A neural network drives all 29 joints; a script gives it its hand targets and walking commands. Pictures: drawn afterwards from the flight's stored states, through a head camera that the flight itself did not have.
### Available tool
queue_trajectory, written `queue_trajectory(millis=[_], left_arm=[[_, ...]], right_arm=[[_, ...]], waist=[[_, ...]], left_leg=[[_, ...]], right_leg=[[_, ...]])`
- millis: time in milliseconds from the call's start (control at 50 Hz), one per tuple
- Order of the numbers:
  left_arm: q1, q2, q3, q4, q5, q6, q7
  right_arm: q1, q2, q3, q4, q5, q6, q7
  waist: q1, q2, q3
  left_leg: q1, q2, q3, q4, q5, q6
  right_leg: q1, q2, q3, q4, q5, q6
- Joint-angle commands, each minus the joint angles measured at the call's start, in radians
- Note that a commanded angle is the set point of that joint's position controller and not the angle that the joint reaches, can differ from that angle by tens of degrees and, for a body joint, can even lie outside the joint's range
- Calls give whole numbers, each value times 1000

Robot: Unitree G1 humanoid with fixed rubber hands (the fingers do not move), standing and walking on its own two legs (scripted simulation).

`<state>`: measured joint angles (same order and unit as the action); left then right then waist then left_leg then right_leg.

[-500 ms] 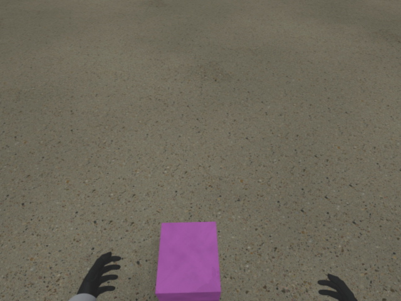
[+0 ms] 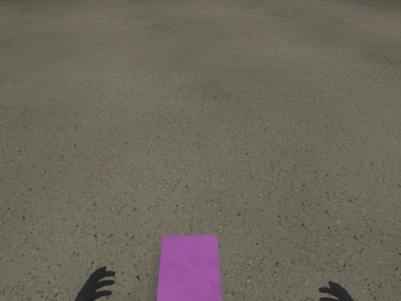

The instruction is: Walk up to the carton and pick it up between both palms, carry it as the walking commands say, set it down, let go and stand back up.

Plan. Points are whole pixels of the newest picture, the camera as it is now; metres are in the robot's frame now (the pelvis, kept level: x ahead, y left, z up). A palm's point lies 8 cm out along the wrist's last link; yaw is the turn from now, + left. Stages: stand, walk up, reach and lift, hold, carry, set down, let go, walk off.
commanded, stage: stand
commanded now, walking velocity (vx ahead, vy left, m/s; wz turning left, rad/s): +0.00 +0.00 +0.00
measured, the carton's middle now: (190, 274) +0.44 +0.08 -0.68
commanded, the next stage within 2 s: none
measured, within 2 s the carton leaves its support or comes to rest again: neither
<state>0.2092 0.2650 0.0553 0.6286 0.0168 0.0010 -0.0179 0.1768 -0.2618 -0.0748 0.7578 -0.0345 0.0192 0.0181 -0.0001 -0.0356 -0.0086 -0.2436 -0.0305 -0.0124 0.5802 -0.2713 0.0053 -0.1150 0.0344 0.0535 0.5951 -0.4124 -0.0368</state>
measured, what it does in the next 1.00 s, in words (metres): stands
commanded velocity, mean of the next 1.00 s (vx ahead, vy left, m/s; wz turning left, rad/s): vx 0.00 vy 0.00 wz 0.00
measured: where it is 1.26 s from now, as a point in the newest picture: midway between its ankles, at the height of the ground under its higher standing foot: outside the picture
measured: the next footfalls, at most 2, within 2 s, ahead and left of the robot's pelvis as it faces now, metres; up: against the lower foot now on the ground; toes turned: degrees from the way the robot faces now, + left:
none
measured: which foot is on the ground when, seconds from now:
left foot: down 0.00-1.00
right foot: down 0.00-1.00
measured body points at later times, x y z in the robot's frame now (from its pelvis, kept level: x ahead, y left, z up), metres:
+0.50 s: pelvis -0.02 +0.01 +0.00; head -0.06 +0.01 +0.45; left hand +0.14 +0.27 -0.09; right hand +0.12 -0.27 -0.10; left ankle +0.03 +0.12 -0.73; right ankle -0.05 -0.10 -0.73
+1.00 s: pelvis -0.03 +0.02 +0.00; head -0.08 +0.03 +0.45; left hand +0.10 +0.28 -0.10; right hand +0.08 -0.27 -0.10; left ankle +0.03 +0.12 -0.73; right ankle -0.05 -0.10 -0.73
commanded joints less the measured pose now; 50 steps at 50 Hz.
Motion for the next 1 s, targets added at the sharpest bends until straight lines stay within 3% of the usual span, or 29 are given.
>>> queue_trajectory(millis=[0, 300, 520, 560, 800, 920, 980], left_arm=[[4, 223, 50, -23, 12, -50, 34], [10, 224, 47, 24, 7, -54, 34], [-1, 226, 43, 57, 9, -57, 33], [-6, 231, 43, 60, 8, -57, 32], [-10, 224, 36, 101, 8, -62, 25], [-16, 228, 35, 125, 7, -63, 25], [-19, 231, 35, 135, 7, -64, 26]], right_arm=[[-38, -206, -33, -72, 2, -63, -20], [-55, -207, -28, -21, 4, -67, -23], [-66, -213, -24, 17, 6, -70, -23], [-67, -218, -23, 24, 8, -70, -21], [-76, -230, -18, 72, 7, -74, -19], [-88, -239, -17, 89, 10, -76, -18], [-77, -245, -15, 101, 12, -75, -19]], waist=[[1, 17, -116], [-2, 27, -94], [-6, 38, -39], [-7, 17, -24], [-3, 49, 49], [-4, 47, 61], [-1, 52, 50]], left_leg=[[90, 86, -92, -40, 306, 54], [96, 94, -110, -50, 330, 60], [87, 99, -136, -86, 262, 62], [78, 101, -141, -95, 240, 61], [30, 111, -185, -158, 85, 65], [20, 115, -194, -176, 71, 67], [33, 116, -193, -168, 125, 68]], right_leg=[[-97, -122, 139, -217, 370, 21], [-93, -127, 140, -219, 389, 15], [-133, -125, 152, -248, 254, 3], [-143, -126, 153, -254, 225, 1], [-167, -120, 156, -275, 77, -11], [-161, -117, 151, -274, 79, -12], [-145, -121, 148, -266, 123, -10]])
